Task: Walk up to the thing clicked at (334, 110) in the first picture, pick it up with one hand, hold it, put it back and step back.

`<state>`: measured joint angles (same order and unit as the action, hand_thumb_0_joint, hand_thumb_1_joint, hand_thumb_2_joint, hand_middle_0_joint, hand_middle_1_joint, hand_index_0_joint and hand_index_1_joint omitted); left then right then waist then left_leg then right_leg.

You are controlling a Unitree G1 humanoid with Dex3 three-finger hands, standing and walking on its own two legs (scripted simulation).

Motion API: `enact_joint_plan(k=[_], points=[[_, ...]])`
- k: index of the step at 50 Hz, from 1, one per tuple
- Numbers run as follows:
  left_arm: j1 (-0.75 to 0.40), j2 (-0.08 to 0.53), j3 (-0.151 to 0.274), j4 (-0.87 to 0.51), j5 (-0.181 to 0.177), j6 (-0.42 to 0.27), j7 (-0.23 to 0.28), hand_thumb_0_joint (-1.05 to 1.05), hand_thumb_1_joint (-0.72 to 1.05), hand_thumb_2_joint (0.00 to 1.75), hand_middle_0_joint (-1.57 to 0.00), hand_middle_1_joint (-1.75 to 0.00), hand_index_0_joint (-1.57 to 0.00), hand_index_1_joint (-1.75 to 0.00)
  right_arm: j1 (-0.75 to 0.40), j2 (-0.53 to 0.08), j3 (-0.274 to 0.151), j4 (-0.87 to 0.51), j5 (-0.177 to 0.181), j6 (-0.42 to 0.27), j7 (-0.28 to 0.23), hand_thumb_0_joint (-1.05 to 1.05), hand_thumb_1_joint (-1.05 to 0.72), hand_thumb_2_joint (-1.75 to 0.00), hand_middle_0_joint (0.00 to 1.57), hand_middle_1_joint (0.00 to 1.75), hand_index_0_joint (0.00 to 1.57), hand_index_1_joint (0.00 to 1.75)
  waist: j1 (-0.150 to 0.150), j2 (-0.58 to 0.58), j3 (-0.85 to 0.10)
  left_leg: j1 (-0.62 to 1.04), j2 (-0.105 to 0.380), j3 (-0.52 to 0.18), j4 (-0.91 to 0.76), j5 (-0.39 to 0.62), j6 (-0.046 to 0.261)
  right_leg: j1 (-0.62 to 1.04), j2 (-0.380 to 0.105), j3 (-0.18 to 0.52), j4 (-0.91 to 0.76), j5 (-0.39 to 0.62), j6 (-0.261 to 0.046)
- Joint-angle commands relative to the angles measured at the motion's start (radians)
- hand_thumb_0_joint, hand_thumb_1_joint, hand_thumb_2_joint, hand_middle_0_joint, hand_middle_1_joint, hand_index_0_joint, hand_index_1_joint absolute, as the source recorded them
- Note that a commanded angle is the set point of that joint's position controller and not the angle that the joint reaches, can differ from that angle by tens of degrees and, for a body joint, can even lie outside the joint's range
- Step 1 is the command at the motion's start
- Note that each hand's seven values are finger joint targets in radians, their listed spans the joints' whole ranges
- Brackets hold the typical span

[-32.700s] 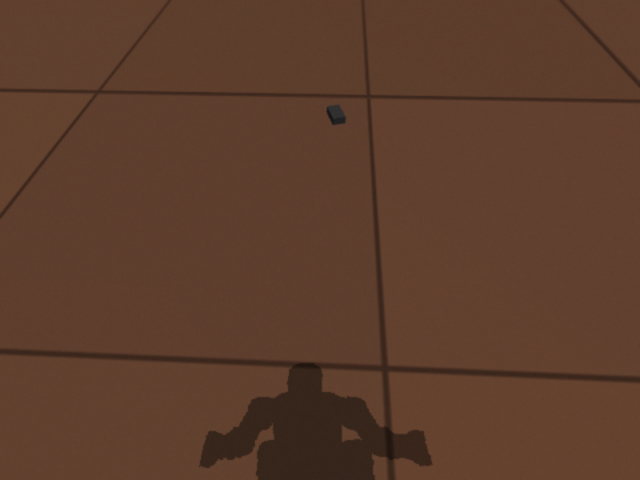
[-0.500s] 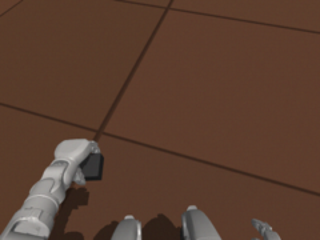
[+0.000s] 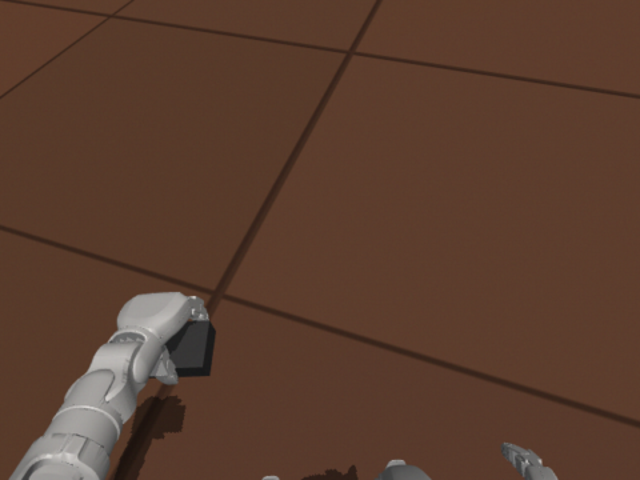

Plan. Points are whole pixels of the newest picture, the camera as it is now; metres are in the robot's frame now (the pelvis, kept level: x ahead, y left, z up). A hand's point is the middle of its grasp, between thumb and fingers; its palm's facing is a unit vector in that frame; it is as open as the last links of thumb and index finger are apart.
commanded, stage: hold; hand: left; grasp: from above
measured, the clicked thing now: (167, 349) +0.33 +0.24 -0.10
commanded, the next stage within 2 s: crouch in 1.78 s
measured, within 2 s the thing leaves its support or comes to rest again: neither
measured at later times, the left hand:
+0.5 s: hand (163, 338) +0.31 +0.22 -0.02, palm faces -0.47 -0.02 -0.88, open 9.7 cm
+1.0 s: hand (165, 354) +0.28 +0.20 +0.00, palm faces -0.45 -0.02 -0.89, open 9.7 cm
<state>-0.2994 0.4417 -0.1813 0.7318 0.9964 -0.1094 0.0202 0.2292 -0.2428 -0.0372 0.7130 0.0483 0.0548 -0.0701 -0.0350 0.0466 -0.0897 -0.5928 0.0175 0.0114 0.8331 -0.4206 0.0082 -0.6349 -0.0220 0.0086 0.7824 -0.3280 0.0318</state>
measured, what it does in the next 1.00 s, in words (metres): stands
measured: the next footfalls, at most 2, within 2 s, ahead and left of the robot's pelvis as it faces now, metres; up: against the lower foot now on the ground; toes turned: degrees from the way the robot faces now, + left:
none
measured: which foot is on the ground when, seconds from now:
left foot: down 0.00-1.00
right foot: down 0.00-1.00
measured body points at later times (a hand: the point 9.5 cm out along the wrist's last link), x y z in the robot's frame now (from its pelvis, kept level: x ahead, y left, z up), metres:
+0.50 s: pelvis +0.01 -0.01 +0.01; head +0.03 -0.03 +0.46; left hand +0.33 +0.21 +0.03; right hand +0.13 -0.27 -0.11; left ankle -0.01 +0.11 -0.70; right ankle +0.03 -0.14 -0.70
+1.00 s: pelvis -0.02 -0.02 +0.02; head +0.00 -0.04 +0.47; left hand +0.30 +0.20 +0.05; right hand +0.13 -0.27 -0.10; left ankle -0.01 +0.11 -0.70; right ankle +0.03 -0.14 -0.70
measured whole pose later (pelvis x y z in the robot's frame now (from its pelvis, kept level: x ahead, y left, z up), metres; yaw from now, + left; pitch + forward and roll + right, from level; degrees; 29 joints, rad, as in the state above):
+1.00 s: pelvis -0.02 -0.02 +0.02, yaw +0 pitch +3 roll +1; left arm -0.22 0.45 -0.18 0.57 0.98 -0.14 -0.09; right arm 0.18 -0.26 -0.03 0.68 0.06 0.08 -0.09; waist 0.00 0.06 -0.04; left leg -0.38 0.01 0.02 0.65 -0.32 -0.01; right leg -0.45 -0.02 0.02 0.65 -0.26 0.02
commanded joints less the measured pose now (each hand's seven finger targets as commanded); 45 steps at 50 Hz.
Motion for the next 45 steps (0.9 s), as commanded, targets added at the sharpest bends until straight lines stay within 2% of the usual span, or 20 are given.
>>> enact_joint_plan(k=[1,2,5,6,7,8,10,12,14,16,17,18,25,29,35,38,40,45], points=[[-0.284,0.229,0.093,-0.197,0.011,-0.020,0.015,0.00,0.81,0.47,-1.06,-0.51,-1.12,-0.44,-0.003,-0.144,-0.052,-0.100,-0.006,-0.025,-0.011,0.00,-0.90,-0.90,0.20,0.30,0.20,0.30,-0.004,0.010,-0.305,0.189,-0.027,-0.021,-0.134,0.380,-0.008,0.201,0.057,-0.022,-0.095,0.256,-0.052],[-0.305,0.244,0.106,-0.219,0.007,-0.024,0.012,0.00,0.81,0.49,-1.06,-0.52,-1.13,-0.45,-0.004,-0.147,-0.054,-0.102,-0.008,-0.023,-0.011,0.00,-0.90,-0.90,0.20,0.30,0.20,0.30,0.004,0.017,-0.317,0.203,-0.025,-0.022,-0.138,0.396,-0.009,0.208,0.058,-0.023,-0.099,0.264,-0.051],[-0.279,0.221,0.097,-0.212,-0.007,-0.032,0.003,0.00,0.81,0.51,-1.07,-0.52,-1.13,-0.46,-0.011,-0.146,-0.054,-0.110,-0.004,-0.018,-0.009,0.00,-0.90,-0.90,0.20,0.30,0.20,0.30,0.000,0.009,-0.288,0.221,-0.022,-0.022,-0.156,0.404,-0.012,0.209,0.059,-0.027,-0.108,0.261,-0.053],[-0.278,0.225,0.101,-0.228,-0.007,-0.033,0.001,0.00,0.81,0.50,-1.07,-0.51,-1.13,-0.45,-0.013,-0.148,-0.055,-0.114,-0.004,-0.017,-0.009,0.00,-0.90,-0.90,0.20,0.30,0.20,0.30,0.007,0.004,-0.290,0.226,-0.023,-0.023,-0.163,0.402,-0.011,0.219,0.059,-0.027,-0.114,0.260,-0.053],[-0.253,0.212,0.095,-0.204,-0.002,-0.031,-0.002,0.00,0.81,0.50,-1.06,-0.51,-1.12,-0.45,-0.012,-0.146,-0.054,-0.111,-0.003,-0.015,-0.009,0.00,-0.90,-0.90,0.20,0.30,0.20,0.30,0.001,0.001,-0.279,0.215,-0.025,-0.019,-0.157,0.415,-0.010,0.223,0.059,-0.023,-0.113,0.277,-0.052],[-0.265,0.229,0.109,-0.244,-0.008,-0.032,-0.003,0.00,0.81,0.50,-1.06,-0.52,-1.12,-0.46,-0.016,-0.147,-0.056,-0.117,-0.003,-0.014,-0.008,0.00,-0.90,-0.90,0.20,0.30,0.20,0.30,0.012,0.008,-0.297,0.229,-0.025,-0.017,-0.163,0.430,-0.011,0.239,0.058,-0.025,-0.115,0.287,-0.053],[-0.248,0.220,0.098,-0.237,-0.005,-0.032,-0.009,0.00,0.80,0.52,-1.08,-0.50,-1.13,-0.45,-0.017,-0.149,-0.057,-0.121,-0.003,-0.011,-0.007,0.00,-0.90,-0.90,0.20,0.30,0.20,0.30,0.008,0.007,-0.282,0.234,-0.022,-0.020,-0.169,0.454,-0.014,0.242,0.058,-0.027,-0.113,0.295,-0.053],[-0.247,0.229,0.103,-0.254,-0.007,-0.032,-0.018,0.00,0.82,0.54,-1.10,-0.49,-1.14,-0.45,-0.025,-0.149,-0.059,-0.126,-0.002,-0.008,-0.007,0.00,-0.90,-0.90,0.20,0.30,0.20,0.30,0.019,0.009,-0.292,0.248,-0.024,-0.017,-0.174,0.465,-0.014,0.261,0.058,-0.026,-0.120,0.309,-0.052],[-0.249,0.223,0.098,-0.258,-0.001,-0.032,-0.024,0.00,0.82,0.52,-1.10,-0.49,-1.14,-0.44,-0.023,-0.147,-0.058,-0.128,-0.002,-0.004,-0.008,0.00,-0.90,-0.90,0.20,0.30,0.20,0.30,0.009,-0.008,-0.286,0.245,-0.027,-0.011,-0.171,0.471,-0.009,0.265,0.055,-0.021,-0.122,0.328,-0.050],[-0.246,0.231,0.108,-0.266,-0.008,-0.032,-0.027,0.00,0.81,0.51,-1.09,-0.49,-1.14,-0.44,-0.033,-0.148,-0.058,-0.136,-0.001,-0.001,-0.008,0.00,-0.90,-0.90,0.20,0.30,0.20,0.30,0.015,-0.006,-0.277,0.251,-0.028,-0.009,-0.180,0.462,-0.009,0.271,0.055,-0.022,-0.130,0.323,-0.050],[-0.248,0.220,0.097,-0.265,-0.007,-0.032,-0.030,0.00,0.80,0.52,-1.10,-0.47,-1.14,-0.43,-0.030,-0.144,-0.054,-0.134,-0.001,0.000,-0.008,0.00,-0.90,-0.90,0.20,0.30,0.20,0.30,0.009,-0.014,-0.274,0.244,-0.028,-0.012,-0.177,0.458,-0.007,0.269,0.054,-0.020,-0.130,0.326,-0.049],[-0.247,0.229,0.107,-0.274,-0.011,-0.033,-0.030,0.00,0.81,0.51,-1.10,-0.49,-1.14,-0.44,-0.036,-0.147,-0.056,-0.139,0.001,0.001,-0.008,0.00,-0.90,-0.90,0.20,0.30,0.20,0.30,0.019,-0.020,-0.275,0.248,-0.031,-0.011,-0.184,0.451,-0.007,0.283,0.053,-0.019,-0.135,0.325,-0.048],[-0.252,0.247,0.125,-0.304,-0.004,-0.034,-0.036,0.00,0.81,0.51,-1.11,-0.46,-1.15,-0.42,-0.061,-0.145,-0.049,-0.150,0.000,0.008,-0.012,0.00,-0.90,-0.90,0.20,0.30,0.20,0.30,0.026,-0.008,-0.258,0.257,-0.037,-0.002,-0.208,0.387,-0.002,0.288,0.049,-0.011,-0.162,0.280,-0.044],[-0.234,0.232,0.115,-0.295,-0.009,-0.027,-0.041,0.00,0.81,0.53,-1.13,-0.45,-1.16,-0.42,-0.082,-0.142,-0.044,-0.160,0.002,0.006,-0.015,0.00,-0.90,-0.90,0.20,0.30,0.20,0.30,0.024,-0.034,-0.216,0.248,-0.041,0.000,-0.226,0.314,0.005,0.283,0.045,-0.006,-0.190,0.220,-0.039],[-0.229,0.238,0.119,-0.328,-0.018,-0.027,-0.053,0.00,0.81,0.49,-1.11,-0.45,-1.15,-0.41,-0.105,-0.142,-0.042,-0.167,0.002,0.001,-0.020,0.00,-0.90,-0.90,0.20,0.30,0.20,0.30,0.032,-0.038,-0.220,0.264,-0.043,0.004,-0.243,0.289,0.008,0.299,0.042,-0.002,-0.210,0.195,-0.035],[-0.234,0.231,0.110,-0.320,-0.014,-0.027,-0.057,0.00,0.80,0.49,-1.13,-0.43,-1.16,-0.40,-0.112,-0.138,-0.038,-0.169,0.004,-0.002,-0.023,0.00,-0.90,-0.90,0.20,0.30,0.20,0.30,0.022,-0.048,-0.199,0.260,-0.046,0.009,-0.253,0.252,0.011,0.294,0.038,0.003,-0.224,0.163,-0.033],[-0.231,0.244,0.124,-0.336,-0.022,-0.030,-0.058,0.00,0.81,0.47,-1.13,-0.42,-1.16,-0.39,-0.119,-0.140,-0.038,-0.168,0.006,-0.005,-0.024,0.00,-0.91,-0.90,0.20,0.30,0.20,0.30,0.035,-0.040,-0.196,0.270,-0.044,0.010,-0.265,0.247,0.009,0.303,0.040,0.000,-0.230,0.150,-0.035],[-0.237,0.240,0.120,-0.359,-0.024,-0.033,-0.060,0.00,0.83,0.46,-1.13,-0.44,-1.17,-0.40,-0.139,-0.137,-0.032,-0.173,0.006,-0.015,-0.027,0.00,-0.91,-0.90,0.20,0.30,0.20,0.30,0.036,-0.035,-0.176,0.265,-0.045,0.010,-0.285,0.193,0.009,0.301,0.039,0.004,-0.249,0.093,-0.036]])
